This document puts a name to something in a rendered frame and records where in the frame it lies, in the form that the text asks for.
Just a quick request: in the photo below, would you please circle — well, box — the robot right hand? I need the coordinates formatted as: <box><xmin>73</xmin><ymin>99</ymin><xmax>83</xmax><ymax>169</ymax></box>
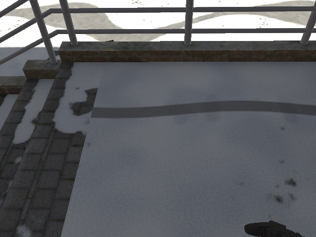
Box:
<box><xmin>244</xmin><ymin>220</ymin><xmax>304</xmax><ymax>237</ymax></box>

